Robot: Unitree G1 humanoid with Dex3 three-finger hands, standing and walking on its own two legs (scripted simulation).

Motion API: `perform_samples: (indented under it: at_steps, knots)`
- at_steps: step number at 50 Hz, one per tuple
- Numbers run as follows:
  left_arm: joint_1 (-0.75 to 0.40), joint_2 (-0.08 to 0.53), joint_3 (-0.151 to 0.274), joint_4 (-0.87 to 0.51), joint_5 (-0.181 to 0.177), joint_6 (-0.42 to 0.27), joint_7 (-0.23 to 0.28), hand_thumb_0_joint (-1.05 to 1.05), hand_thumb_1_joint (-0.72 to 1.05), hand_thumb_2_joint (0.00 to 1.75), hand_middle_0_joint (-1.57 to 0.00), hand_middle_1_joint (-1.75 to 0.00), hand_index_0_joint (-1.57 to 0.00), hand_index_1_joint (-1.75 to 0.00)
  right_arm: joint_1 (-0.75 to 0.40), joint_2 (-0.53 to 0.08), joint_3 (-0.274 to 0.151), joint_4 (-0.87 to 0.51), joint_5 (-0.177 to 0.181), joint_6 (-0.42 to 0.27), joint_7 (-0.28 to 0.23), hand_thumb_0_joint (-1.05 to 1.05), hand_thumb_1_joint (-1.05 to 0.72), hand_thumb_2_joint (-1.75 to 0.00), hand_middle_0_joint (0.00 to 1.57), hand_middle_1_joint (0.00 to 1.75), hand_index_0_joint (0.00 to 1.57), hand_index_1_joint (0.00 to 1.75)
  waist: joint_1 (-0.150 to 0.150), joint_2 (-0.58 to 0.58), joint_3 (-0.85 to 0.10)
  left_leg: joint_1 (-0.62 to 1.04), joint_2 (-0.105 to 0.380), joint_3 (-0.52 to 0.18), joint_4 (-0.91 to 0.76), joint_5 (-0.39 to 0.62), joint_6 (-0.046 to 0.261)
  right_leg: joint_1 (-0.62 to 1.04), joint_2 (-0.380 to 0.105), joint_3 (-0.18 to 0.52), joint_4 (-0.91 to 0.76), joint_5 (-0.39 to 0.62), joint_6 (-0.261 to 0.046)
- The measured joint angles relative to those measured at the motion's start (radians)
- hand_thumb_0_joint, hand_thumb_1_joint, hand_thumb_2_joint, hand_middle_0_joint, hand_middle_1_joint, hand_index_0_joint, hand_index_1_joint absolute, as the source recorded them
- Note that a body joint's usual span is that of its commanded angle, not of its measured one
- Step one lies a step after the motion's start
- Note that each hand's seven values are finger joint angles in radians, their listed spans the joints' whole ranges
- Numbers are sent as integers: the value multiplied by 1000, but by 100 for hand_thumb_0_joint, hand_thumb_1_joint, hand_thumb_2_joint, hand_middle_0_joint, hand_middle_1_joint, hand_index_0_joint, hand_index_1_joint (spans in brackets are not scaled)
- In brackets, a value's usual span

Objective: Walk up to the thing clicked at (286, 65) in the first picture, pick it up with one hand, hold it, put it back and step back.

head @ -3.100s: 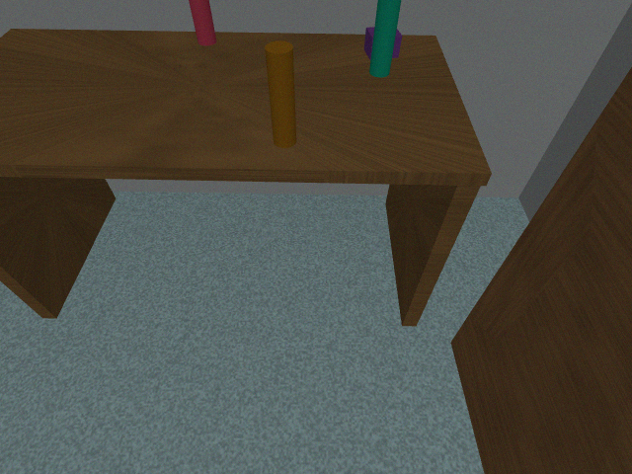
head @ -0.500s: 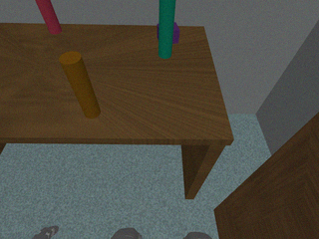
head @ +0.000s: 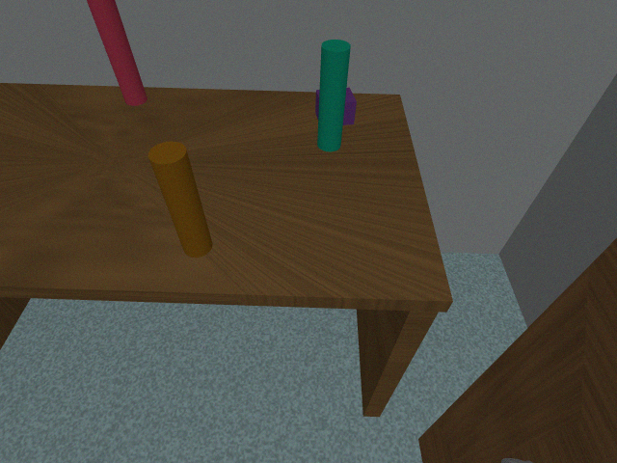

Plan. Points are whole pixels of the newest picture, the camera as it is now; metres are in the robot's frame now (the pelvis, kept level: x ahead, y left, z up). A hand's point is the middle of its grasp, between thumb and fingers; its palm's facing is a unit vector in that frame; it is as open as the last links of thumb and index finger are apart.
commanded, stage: walk up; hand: left
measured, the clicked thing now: (184, 205) +0.46 +0.23 +0.05
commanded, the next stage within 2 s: stand in 0.50 s
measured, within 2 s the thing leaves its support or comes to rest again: neither
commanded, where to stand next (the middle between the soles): +0.06 +0.01 m, yaw +1 degrees
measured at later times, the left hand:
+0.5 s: hand out of the picture +0.10 +0.25 -0.15, palm faces -0.02 -0.94 -0.34, open 7.4 cm
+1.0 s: hand out of the picture +0.11 +0.24 -0.15, palm faces -0.03 -0.94 -0.33, open 7.4 cm
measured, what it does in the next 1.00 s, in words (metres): stands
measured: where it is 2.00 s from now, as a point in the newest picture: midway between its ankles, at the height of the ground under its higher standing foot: outside the picture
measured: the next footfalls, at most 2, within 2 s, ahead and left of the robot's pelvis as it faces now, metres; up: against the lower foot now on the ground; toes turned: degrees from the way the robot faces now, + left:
none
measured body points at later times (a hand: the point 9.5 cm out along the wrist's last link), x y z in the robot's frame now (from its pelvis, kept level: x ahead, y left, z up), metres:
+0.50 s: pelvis +0.02 +0.00 +0.00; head +0.03 +0.00 +0.45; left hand +0.10 +0.30 -0.13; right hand +0.09 -0.30 -0.14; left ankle +0.02 +0.11 -0.75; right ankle +0.02 -0.13 -0.75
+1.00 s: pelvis +0.03 -0.01 +0.00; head +0.04 -0.01 +0.45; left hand +0.11 +0.29 -0.13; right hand +0.10 -0.30 -0.14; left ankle +0.02 +0.11 -0.75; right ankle +0.02 -0.13 -0.75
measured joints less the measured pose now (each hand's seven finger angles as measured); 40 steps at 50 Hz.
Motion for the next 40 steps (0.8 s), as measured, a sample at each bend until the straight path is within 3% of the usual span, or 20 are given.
perform_samples:
  at_steps: [25, 40]
  knots:
    - [-14, -10, 13, 8, 6, 9, 8, 1, 91, 90, -20, -30, -20, -30, 35, 11, -14, 30, -1, 15, -8, 1, -91, -90, 20, 30, 20, 30, -24, 10, 8, 38, 1, -1, -47, -3, -5, 38, 2, -2, -47, -4, -1]
    - [-18, -7, 4, -13, 4, 10, 7, 1, 91, 90, -20, -30, -20, -30, 38, 25, 0, 31, -5, 1, -13, 1, -91, -90, 21, 30, 20, 30, -33, -3, 3, 60, 2, -6, -72, 1, -13, 52, 4, -7, -51, -13, -7]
